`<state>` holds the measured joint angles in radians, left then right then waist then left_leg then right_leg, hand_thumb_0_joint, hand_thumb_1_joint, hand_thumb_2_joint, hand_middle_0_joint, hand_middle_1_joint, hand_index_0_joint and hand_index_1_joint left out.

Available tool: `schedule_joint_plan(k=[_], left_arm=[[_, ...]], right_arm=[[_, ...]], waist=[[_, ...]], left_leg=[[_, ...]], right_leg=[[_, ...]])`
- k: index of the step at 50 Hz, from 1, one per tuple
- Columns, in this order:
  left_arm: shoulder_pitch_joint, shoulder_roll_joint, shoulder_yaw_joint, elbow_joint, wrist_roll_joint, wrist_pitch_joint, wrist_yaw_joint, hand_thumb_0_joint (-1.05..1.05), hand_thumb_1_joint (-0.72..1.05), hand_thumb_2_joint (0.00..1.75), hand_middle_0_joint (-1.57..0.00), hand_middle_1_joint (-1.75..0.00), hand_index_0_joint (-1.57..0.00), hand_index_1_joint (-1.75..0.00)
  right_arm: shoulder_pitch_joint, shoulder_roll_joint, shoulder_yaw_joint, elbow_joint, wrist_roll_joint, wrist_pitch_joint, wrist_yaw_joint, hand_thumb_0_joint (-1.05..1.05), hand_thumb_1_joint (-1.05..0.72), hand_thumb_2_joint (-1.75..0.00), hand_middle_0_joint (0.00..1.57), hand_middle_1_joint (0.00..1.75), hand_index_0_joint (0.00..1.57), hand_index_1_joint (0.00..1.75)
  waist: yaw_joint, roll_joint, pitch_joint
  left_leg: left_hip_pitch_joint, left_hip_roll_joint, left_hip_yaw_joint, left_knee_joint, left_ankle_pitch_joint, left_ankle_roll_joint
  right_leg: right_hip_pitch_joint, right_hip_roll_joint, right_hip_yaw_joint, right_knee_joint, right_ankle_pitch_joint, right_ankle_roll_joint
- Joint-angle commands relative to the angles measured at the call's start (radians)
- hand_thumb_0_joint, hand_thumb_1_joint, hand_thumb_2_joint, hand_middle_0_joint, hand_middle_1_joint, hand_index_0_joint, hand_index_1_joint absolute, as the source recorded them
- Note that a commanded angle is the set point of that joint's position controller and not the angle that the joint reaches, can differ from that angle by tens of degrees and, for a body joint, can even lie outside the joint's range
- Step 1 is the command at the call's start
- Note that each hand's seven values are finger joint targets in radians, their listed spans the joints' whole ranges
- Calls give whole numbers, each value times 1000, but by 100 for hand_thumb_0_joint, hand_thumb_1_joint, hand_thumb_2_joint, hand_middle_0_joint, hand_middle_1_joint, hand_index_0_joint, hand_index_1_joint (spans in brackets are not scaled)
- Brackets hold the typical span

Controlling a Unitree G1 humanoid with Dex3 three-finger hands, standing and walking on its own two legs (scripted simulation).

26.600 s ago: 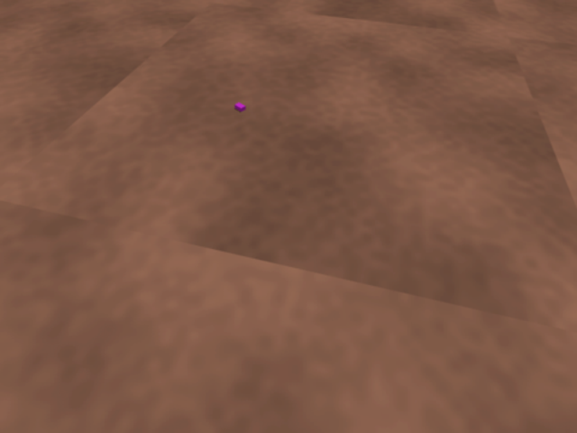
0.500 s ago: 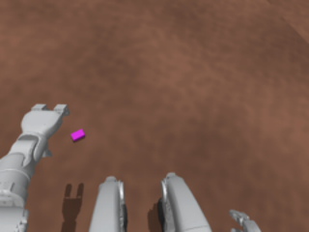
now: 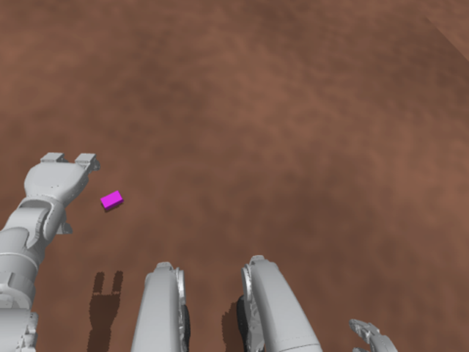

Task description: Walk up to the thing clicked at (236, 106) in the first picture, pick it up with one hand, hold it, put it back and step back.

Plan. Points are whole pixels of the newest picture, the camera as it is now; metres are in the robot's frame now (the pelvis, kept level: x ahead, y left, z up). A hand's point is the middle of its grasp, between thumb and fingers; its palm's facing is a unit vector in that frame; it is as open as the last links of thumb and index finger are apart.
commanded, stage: go down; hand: left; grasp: from above
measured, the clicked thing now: (112, 200) +0.54 +0.32 -0.56
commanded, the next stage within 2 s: approach in 0.58 s
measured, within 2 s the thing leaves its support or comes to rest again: neither
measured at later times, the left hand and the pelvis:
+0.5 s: hand (67, 201) +0.39 +0.27 -0.11, palm faces -0.43 +0.05 -0.90, open 13.1 cm; pelvis +0.00 +0.00 +0.00, yaw +0 degrees
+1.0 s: hand (84, 216) +0.38 +0.27 -0.18, palm faces -0.50 +0.05 -0.87, open 12.7 cm; pelvis -0.01 -0.01 -0.05, yaw -1 degrees
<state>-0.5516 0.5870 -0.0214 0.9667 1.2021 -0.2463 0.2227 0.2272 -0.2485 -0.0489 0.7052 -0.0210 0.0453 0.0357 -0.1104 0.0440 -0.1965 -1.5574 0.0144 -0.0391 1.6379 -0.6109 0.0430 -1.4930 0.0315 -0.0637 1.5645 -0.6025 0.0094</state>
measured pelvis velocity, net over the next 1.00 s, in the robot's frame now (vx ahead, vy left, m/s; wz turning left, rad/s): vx -0.01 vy -0.01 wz -0.02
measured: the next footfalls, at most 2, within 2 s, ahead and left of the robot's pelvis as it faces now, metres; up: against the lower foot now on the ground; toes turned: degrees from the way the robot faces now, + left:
none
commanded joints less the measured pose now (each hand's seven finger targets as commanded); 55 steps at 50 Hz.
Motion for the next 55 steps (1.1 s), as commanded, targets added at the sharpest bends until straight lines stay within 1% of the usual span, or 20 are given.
schedule_joint_plan(k=[1,6,7,8,9,11,16,23,27,29,30,31,32,34,37,40,46,50,53,55], left_arm=[[-318,233,66,-167,-19,-2,42,0,-38,86,-25,-77,-23,-79],[-307,273,93,-153,-11,1,47,0,-37,85,-28,-76,-25,-79],[-276,241,78,-148,-16,6,43,0,-36,84,-27,-77,-25,-79],[-324,264,88,-194,-18,5,44,0,-37,85,-26,-76,-24,-79],[-260,238,78,-127,-16,16,41,0,-36,84,-26,-78,-25,-80],[-317,253,78,-175,-20,16,37,0,-36,84,-26,-78,-24,-79],[-295,214,48,-137,-23,11,28,0,-35,83,-28,-76,-26,-78],[-337,258,73,-174,-14,-8,40,0,-36,83,-28,-75,-26,-77],[-285,236,73,-145,-13,3,40,0,-36,84,-29,-73,-26,-76],[-293,239,69,-182,-15,8,40,0,-34,82,-30,-74,-27,-77],[-230,234,82,-125,-20,15,39,0,-34,81,-29,-75,-27,-77],[-278,240,78,-183,-23,13,39,0,-34,82,-29,-75,-27,-77],[-232,235,84,-130,-22,18,38,0,-34,82,-29,-76,-27,-78],[-273,226,64,-120,-19,16,36,0,-42,90,-32,-71,-23,-79],[-291,232,62,-104,-12,7,39,0,-32,85,-37,-67,-31,-73],[-271,181,36,-13,-14,-9,49,0,-32,84,-36,-68,-30,-74],[-335,186,24,100,36,-71,92,0,-27,80,-39,-64,-34,-69],[-413,230,53,129,78,-119,154,0,-24,78,-44,-59,-38,-66],[-512,319,108,83,120,-146,202,0,-18,74,-48,-55,-43,-61],[-482,286,103,178,138,-141,228,0,-14,71,-53,-50,-47,-57]], right_arm=[[133,-200,-67,-57,2,-19,-8,0,-92,-91,20,30,20,30],[130,-199,-66,-56,0,-18,-9,0,-92,-91,20,30,20,30],[135,-192,-64,-63,0,-16,-6,0,-92,-91,20,30,20,30],[132,-193,-66,-63,4,-16,-9,0,-92,-91,20,30,20,30],[132,-193,-62,-64,3,-13,-8,0,-92,-91,20,30,20,30],[130,-196,-67,-61,8,-13,-12,0,-92,-91,20,30,20,30],[127,-190,-61,-55,6,-18,-14,0,-92,-91,20,30,20,30],[136,-195,-64,-57,4,-21,-10,0,-92,-91,20,30,20,30],[129,-198,-66,-56,4,-16,-10,0,-92,-91,20,30,20,30],[134,-192,-68,-58,8,-14,-11,0,-92,-91,20,30,20,30],[133,-197,-66,-61,5,-14,-9,0,-92,-91,20,30,20,30],[133,-192,-66,-56,7,-15,-11,0,-92,-91,20,30,20,30],[130,-194,-63,-56,5,-14,-10,0,-92,-91,20,30,20,30],[127,-195,-64,-52,7,-16,-12,0,-92,-91,20,30,20,30],[121,-194,-61,-53,8,-18,-15,0,-91,-90,20,30,20,30],[109,-185,-52,-43,0,-30,-10,0,-91,-90,20,30,20,30],[83,-200,-49,-20,-28,-52,16,0,-91,-90,20,30,20,30],[75,-200,-45,-3,-58,-62,39,0,-91,-90,20,30,20,30],[87,-211,-47,9,-76,-67,50,0,-91,-90,20,30,20,30],[89,-212,-48,18,-90,-71,58,0,-91,-90,20,30,20,30]], waist=[[-9,142,-489],[8,130,-519],[2,117,-512],[8,140,-528],[4,117,-481],[-2,126,-503],[-12,118,-458],[0,145,-514],[4,140,-490],[7,148,-508],[5,108,-484],[5,130,-503],[8,115,-465],[-7,114,-442],[-9,108,-423],[-24,65,-376],[-22,73,-409],[-18,115,-482],[-8,176,-614],[-21,173,-617]], left_leg=[[501,-5,-74,-239,213,-29],[495,-8,-58,-218,228,-22],[489,-11,-56,-222,226,-20],[497,-11,-56,-239,209,-23],[488,-9,-65,-244,199,-22],[506,-4,-69,-251,185,-24],[490,-2,-78,-240,205,-26],[504,-6,-61,-234,219,-27],[536,0,-95,-262,217,-34],[531,-5,-62,-248,237,-26],[514,-5,-69,-241,255,-24],[513,-6,-65,-246,251,-26],[504,-4,-79,-251,241,-27],[507,1,-91,-262,200,-29],[448,-3,-74,-249,155,-27],[350,-13,-47,-180,164,-14],[240,-18,-58,-50,206,-13],[127,-25,-35,69,209,-7],[127,-22,-27,143,233,-13],[123,-20,-30,181,231,-14]], right_leg=[[144,23,3,-179,158,-49],[168,27,8,-185,173,-48],[179,25,7,-193,174,-46],[194,25,10,-196,169,-47],[173,24,6,-200,156,-46],[169,26,5,-203,147,-47],[139,27,0,-186,152,-49],[170,28,7,-185,172,-50],[137,25,-3,-181,156,-48],[176,29,6,-203,178,-49],[173,28,3,-198,187,-47],[186,27,4,-196,189,-48],[167,23,2,-194,178,-47],[145,26,-1,-196,148,-47],[137,28,2,-187,128,-50],[103,30,7,-162,143,-49],[-52,37,-7,-19,161,-58],[-137,43,-3,76,178,-57],[-171,44,-8,157,194,-55],[-220,44,-20,195,184,-52]])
